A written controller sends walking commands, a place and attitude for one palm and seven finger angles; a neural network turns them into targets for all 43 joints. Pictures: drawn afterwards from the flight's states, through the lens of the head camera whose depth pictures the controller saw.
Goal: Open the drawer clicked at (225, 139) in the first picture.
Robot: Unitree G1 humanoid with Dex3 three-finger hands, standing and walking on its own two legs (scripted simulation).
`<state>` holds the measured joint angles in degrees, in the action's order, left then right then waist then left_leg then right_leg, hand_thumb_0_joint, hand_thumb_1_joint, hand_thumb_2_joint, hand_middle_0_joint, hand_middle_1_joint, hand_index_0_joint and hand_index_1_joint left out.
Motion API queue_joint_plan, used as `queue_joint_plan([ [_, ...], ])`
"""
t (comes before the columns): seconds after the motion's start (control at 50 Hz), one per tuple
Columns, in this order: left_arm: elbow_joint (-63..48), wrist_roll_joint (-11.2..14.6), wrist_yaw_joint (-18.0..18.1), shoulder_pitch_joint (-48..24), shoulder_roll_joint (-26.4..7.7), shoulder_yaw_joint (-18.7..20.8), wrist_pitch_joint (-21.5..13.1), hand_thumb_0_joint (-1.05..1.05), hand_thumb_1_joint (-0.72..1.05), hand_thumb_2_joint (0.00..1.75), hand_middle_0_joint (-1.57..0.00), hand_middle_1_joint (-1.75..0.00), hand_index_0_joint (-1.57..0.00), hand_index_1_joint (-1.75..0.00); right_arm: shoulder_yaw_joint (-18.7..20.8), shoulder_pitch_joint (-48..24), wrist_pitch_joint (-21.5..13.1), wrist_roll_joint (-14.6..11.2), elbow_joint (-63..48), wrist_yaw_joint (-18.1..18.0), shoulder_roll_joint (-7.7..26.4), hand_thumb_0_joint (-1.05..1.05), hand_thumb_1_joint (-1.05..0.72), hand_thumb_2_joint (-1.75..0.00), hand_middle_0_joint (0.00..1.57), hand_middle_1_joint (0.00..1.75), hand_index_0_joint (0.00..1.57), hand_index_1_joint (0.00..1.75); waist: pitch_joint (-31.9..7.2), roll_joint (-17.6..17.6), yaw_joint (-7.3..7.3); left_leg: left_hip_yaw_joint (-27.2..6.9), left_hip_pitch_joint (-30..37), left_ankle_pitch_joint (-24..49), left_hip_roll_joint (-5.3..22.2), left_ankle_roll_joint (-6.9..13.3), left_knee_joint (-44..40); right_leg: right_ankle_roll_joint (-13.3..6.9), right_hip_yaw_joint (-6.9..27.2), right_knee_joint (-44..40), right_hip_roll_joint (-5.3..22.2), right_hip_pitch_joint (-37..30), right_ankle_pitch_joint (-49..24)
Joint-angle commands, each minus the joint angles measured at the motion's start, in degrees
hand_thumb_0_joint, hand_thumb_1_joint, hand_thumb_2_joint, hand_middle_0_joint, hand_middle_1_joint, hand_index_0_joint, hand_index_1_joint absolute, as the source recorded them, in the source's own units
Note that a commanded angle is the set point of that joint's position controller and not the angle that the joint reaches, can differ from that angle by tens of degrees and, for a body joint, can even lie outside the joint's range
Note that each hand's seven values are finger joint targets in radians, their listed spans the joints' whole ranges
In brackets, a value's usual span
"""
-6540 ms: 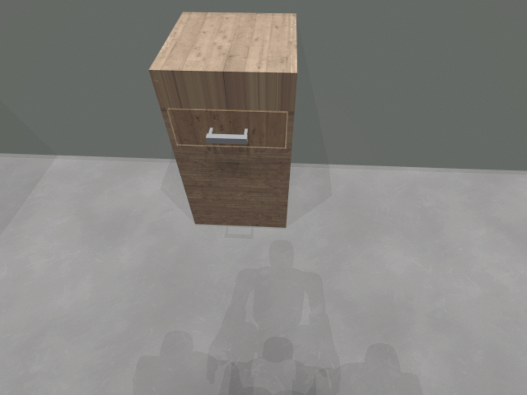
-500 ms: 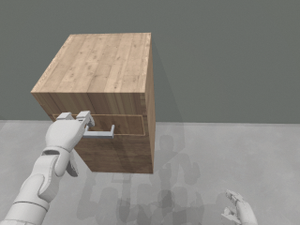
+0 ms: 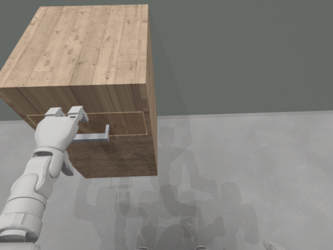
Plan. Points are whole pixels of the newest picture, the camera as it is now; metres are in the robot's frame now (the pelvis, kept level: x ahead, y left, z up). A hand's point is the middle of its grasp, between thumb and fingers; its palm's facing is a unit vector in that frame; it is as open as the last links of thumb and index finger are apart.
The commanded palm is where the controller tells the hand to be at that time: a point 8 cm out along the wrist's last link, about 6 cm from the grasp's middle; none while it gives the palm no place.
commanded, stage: move the hooked fingers above the handle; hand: left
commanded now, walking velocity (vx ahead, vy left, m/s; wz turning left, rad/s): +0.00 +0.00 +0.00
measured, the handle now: (90, 132) +0.50 +0.30 -0.16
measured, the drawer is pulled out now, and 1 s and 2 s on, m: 0.00 0.00 0.00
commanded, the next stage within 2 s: lower the fingers behind the handle in 1.94 s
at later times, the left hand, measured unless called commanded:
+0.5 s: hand (75, 139) +0.42 +0.30 -0.07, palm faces -0.04 -0.01 -1.00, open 13.8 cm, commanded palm +0.41 +0.28 -0.01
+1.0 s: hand (83, 140) +0.44 +0.30 -0.12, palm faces -0.10 +0.02 -0.99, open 13.7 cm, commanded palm +0.44 +0.28 -0.06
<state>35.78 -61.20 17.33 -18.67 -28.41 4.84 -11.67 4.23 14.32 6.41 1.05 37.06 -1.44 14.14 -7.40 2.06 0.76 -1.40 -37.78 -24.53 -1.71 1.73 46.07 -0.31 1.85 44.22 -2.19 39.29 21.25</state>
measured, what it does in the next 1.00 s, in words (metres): lowers itself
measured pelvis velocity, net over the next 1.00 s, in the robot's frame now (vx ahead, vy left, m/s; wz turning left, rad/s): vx -0.05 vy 0.01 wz -0.03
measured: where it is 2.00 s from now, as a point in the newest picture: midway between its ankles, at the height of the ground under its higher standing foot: outside the picture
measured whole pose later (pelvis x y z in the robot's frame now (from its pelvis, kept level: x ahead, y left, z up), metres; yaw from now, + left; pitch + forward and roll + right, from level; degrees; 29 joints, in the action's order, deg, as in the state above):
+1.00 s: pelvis -0.05 +0.01 -0.09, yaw -1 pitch +31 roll -3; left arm 63.9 -66.2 23.9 -45.7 -36.8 7.4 -6.1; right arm 0.5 15.7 8.0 3.3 38.4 0.5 15.0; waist -9.5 3.3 7.6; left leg -1.8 -73.0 -31.3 -1.1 2.3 73.4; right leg 0.8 0.2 68.6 -3.3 73.3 26.4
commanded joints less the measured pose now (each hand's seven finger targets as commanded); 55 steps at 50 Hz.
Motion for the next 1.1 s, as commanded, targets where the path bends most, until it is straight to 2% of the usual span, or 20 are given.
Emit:
queue_joint_plan([
  [0.0, -4.5, 0.1, 4.9, -15.2, -14.0, 5.1, 2.5, 0.0, -0.5, 0.3, -0.3, -1.2, -0.3, -1.2, 2.7, 3.0, -0.6, 0.1, -6.0, 0.1, 8.3, 0.0, -0.9, -0.9, 0.2, 0.3, 0.2, 0.3, -21.2, 0.5, -0.46, 2.1, 7.4, 28.7, -0.2, 0.4, -1.8, -2.8, -2.3, -0.8, -0.6, -10.9, -24.1],
  [0.04, -1.7, -0.1, 4.6, -16.8, -15.2, 5.2, 3.5, 0.0, -0.5, 0.3, -0.3, -1.2, -0.3, -1.2, 2.7, 3.8, 0.0, 0.2, -5.4, 0.1, 9.1, 0.0, -0.9, -0.9, 0.2, 0.3, 0.2, 0.3, -21.2, -0.4, 0.16, 1.7, 6.6, 29.2, 0.2, 0.3, -1.4, -2.9, -2.5, -0.3, -0.9, -9.8, -23.3],
  [0.08, -1.2, -0.3, 4.2, -18.5, -13.3, 2.9, 3.4, 0.0, -0.5, 0.3, -0.3, -1.2, -0.3, -1.2, 2.8, 5.0, 0.3, 0.2, -5.5, 0.1, 9.1, 0.0, -0.9, -0.9, 0.2, 0.3, 0.2, 0.3, -22.3, -0.1, 0.87, 1.5, 7.7, 28.2, 0.6, 0.4, -1.1, -2.7, -2.5, -0.3, -1.0, -8.5, -21.5],
  [0.1, -1.5, -0.6, 4.1, -20.3, -14.4, 3.4, 2.8, 0.0, -0.5, 0.3, -0.3, -1.2, -0.3, -1.2, 2.9, 5.1, 0.4, 0.2, -5.1, -0.1, 9.3, 0.0, -0.9, -0.9, 0.2, 0.3, 0.2, 0.3, -22.7, 0.5, 1.08, 1.2, 8.2, 28.1, 0.8, 0.3, -0.8, -2.8, -2.6, 0.0, -0.9, -7.1, -20.4],
  [0.16, -2.8, -0.8, 4.4, -25.7, -12.3, 1.4, 0.1, 0.0, -0.5, 0.3, -0.3, -1.2, -0.3, -1.2, 3.0, 6.2, 0.6, 0.8, -4.1, -0.4, 9.1, 0.0, -0.9, -0.9, 0.2, 0.3, 0.2, 0.3, -23.7, 2.5, 2.64, -0.3, 10.7, 30.7, 1.8, 0.1, 0.8, -2.8, -3.2, 1.2, -1.0, -1.9, -17.9],
  [0.26, 1.5, -2.9, 8.1, -29.7, -15.6, 4.9, -2.5, 0.0, -0.5, 0.3, -0.3, -1.2, -0.3, -1.2, 2.8, 7.1, 1.1, 1.9, -2.0, 0.1, 9.6, 0.0, -0.9, -0.9, 0.2, 0.3, 0.2, 0.3, -23.3, 5.5, 2.38, -2.3, 8.2, 29.0, 2.4, -1.3, 4.1, -3.3, -4.4, 5.4, -1.0, 7.1, -11.9],
  [0.32, 7.7, -4.1, 11.2, -31.9, -16.5, 5.2, -0.4, 0.0, -0.5, 0.3, -0.3, -1.2, -0.3, -1.2, 2.4, 7.0, 1.4, 2.2, -1.7, 0.8, 10.0, 0.0, -0.9, -0.9, 0.2, 0.3, 0.2, 0.3, -21.5, 4.1, 2.97, -2.1, 2.5, 23.9, 2.0, -1.3, 5.8, -3.4, -4.6, 7.1, -1.0, 10.3, -9.3],
  [0.34, 8.9, -4.5, 12.0, -33.1, -18.1, 6.4, 0.6, 0.0, -0.5, 0.3, -0.3, -1.2, -0.3, -1.2, 2.3, 7.0, 1.5, 2.4, -1.5, 1.1, 10.4, 0.0, -0.9, -0.9, 0.2, 0.3, 0.2, 0.3, -22.4, 5.5, 2.46, -2.3, 2.0, 24.5, 1.9, -1.7, 6.0, -3.6, -4.7, 8.0, -0.9, 10.8, -9.2],
  [0.4, 11.2, -5.0, 13.0, -35.5, -16.1, 3.9, 3.6, 0.0, -0.5, 0.3, -0.3, -1.2, -0.3, -1.2, 2.4, 8.2, 1.6, 2.4, -2.0, 1.8, 10.6, 0.0, -0.9, -0.9, 0.2, 0.3, 0.2, 0.3, -27.1, 7.6, 3.01, -2.3, 3.9, 26.9, 2.2, -2.1, 7.6, -3.3, -4.9, 9.1, -1.1, 11.9, -10.1],
  [0.48, 14.8, -3.9, 10.6, -38.6, -14.8, 1.3, 5.6, 0.0, -0.5, 0.3, -0.3, -1.2, -0.3, -1.2, 2.4, 9.5, 1.6, 2.1, -1.7, 1.5, 11.1, 0.0, -0.9, -0.9, 0.2, 0.3, 0.2, 0.3, -29.2, 3.9, 5.25, -2.7, 3.5, 26.4, 2.6, -1.5, 9.1, -2.7, -4.9, 9.5, -1.3, 11.8, -11.3],
  [0.54, 14.8, -3.7, 8.3, -43.4, -14.9, 0.1, 4.0, 0.0, -0.5, 0.3, -0.3, -1.2, -0.3, -1.2, 2.3, 10.1, 1.0, 2.4, -1.0, 0.7, 11.3, 0.0, -0.9, -0.9, 0.2, 0.3, 0.2, 0.3, -29.6, 3.3, 7.16, -3.6, 2.3, 23.8, 2.9, -1.0, 10.5, -2.5, -4.9, 10.3, -1.2, 14.7, -9.5],
  [0.66, 15.1, -5.6, 8.8, -48.1, -20.0, 2.8, -0.6, 0.0, -0.5, 0.3, -0.3, -1.2, -0.3, -1.2, 1.4, 10.2, 0.4, 3.1, 0.2, 0.2, 11.3, 0.0, -0.9, -0.9, 0.2, 0.3, 0.2, 0.3, -28.6, 8.7, 7.26, -4.0, -3.0, 20.5, 2.6, -1.1, 14.7, -3.1, -4.9, 14.6, -1.1, 22.2, -5.6],
  [0.72, 18.5, -6.3, 10.9, -45.5, -24.2, 6.2, 0.5, 0.0, -0.5, 0.3, -0.3, -1.2, -0.3, -1.2, 0.7, 10.0, 0.6, 3.5, -0.1, 0.5, 11.7, 0.0, -0.9, -0.9, 0.2, 0.3, 0.2, 0.3, -29.0, 8.9, 5.88, -3.2, -7.6, 21.1, 2.3, -1.0, 17.0, -3.2, -4.8, 17.0, -1.0, 22.7, -6.4],
  [0.8, 19.1, -6.1, 11.8, -45.0, -25.5, 7.1, 3.3, 0.0, -0.5, 0.3, -0.3, -1.2, -0.3, -1.2, 0.5, 10.8, 1.2, 3.5, -1.3, 1.5, 11.9, 0.0, -0.9, -0.9, 0.2, 0.3, 0.2, 0.3, -33.9, 9.2, 5.28, -2.5, -8.9, 23.8, 2.3, -0.8, 19.0, -2.9, -4.9, 19.3, -1.1, 20.4, -10.3],
  [0.84, 20.2, -5.6, 11.5, -45.5, -25.4, 6.6, 4.9, 0.0, -0.5, 0.3, -0.3, -1.2, -0.3, -1.2, 0.6, 11.4, 1.5, 3.3, -1.3, 1.6, 12.3, 0.0, -0.9, -0.9, 0.2, 0.3, 0.2, 0.3, -35.0, 6.2, 6.35, -2.4, -9.3, 22.9, 2.2, -0.3, 19.0, -2.5, -4.8, 18.7, -1.2, 18.6, -11.3],
  [0.9, 19.1, -5.1, 10.6, -47.2, -28.2, 6.6, 7.0, 0.0, -0.5, 0.3, -0.3, -1.2, -0.3, -1.2, 0.2, 11.8, 1.8, 2.4, -1.6, 1.2, 12.6, 0.0, -0.9, -0.9, 0.2, 0.3, 0.2, 0.3, -36.0, 4.1, 6.62, -1.5, -11.8, 18.4, 1.7, 0.7, 18.3, -1.9, -4.2, 17.5, -1.0, 14.8, -11.1],
  [0.96, 13.9, -3.6, 7.5, -51.9, -29.0, 5.7, 5.1, 0.0, -0.5, 0.3, -0.3, -1.2, -0.3, -1.2, 0.2, 11.8, 0.6, 2.0, -1.5, 0.2, 12.4, 0.0, -0.9, -0.9, 0.2, 0.3, 0.2, 0.3, -38.9, 5.4, 7.81, -1.5, -11.1, 15.4, 1.7, 1.3, 18.1, -1.7, -3.5, 16.5, -0.8, 13.2, -9.7],
  [0.98, 13.3, -3.1, 6.4, -51.6, -27.5, 4.4, 4.2, 0.0, -0.5, 0.3, -0.3, -1.2, -0.3, -1.2, 0.3, 11.8, 0.2, 1.8, -1.4, -0.2, 12.0, 0.0, -0.9, -0.9, 0.2, 0.3, 0.2, 0.3, -39.1, 6.3, 7.99, -1.3, -10.6, 14.8, 1.5, 1.5, 18.1, -1.8, -3.2, 16.1, -0.9, 13.0, -9.4],
  [1.04, 12.5, -2.8, 4.2, -53.4, -25.9, 2.7, 1.0, 0.0, -0.5, 0.3, -0.3, -1.2, -0.3, -1.2, 0.2, 11.9, -1.2, 1.8, -0.4, -1.1, 11.4, 0.0, -0.9, -0.9, 0.2, 0.3, 0.2, 0.3, -36.1, 6.2, 9.79, -1.4, -11.3, 12.6, 1.7, 1.9, 18.5, -1.8, -2.9, 15.2, -0.8, 15.6, -7.3],
  [1.08, 15.4, -3.2, 3.8, -51.8, -27.2, 3.3, -0.2, 0.0, -0.5, 0.3, -0.3, -1.2, -0.3, -1.2, -0.2, 11.8, -1.6, 1.8, 0.1, -1.5, 11.5, 0.0, -0.9, -0.9, 0.2, 0.3, 0.2, 0.3, -31.4, 6.0, 9.51, -1.2, -14.4, 10.0, 1.6, 1.9, 18.9, -2.0, -3.1, 15.3, -0.9, 18.0, -4.5],
])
